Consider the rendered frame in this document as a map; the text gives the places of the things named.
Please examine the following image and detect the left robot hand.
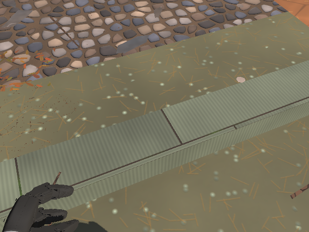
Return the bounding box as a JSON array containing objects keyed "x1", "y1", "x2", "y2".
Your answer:
[{"x1": 2, "y1": 182, "x2": 79, "y2": 232}]

